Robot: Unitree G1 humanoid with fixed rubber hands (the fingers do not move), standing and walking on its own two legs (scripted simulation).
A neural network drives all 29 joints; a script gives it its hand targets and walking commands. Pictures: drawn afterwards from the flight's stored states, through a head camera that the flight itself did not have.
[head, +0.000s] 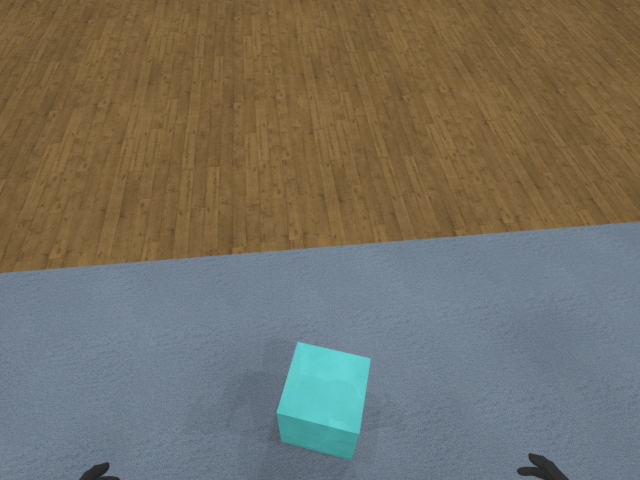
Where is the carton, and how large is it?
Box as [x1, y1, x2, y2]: [277, 342, 370, 459]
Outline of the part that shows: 297,342 277,409 277,418 281,440 291,444 350,459 359,432 370,358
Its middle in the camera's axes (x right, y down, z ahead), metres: +0.02 +0.47 +1.11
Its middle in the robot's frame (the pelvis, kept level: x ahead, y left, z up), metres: +0.45 -0.03 -0.65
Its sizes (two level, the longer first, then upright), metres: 0.210 0.200 0.250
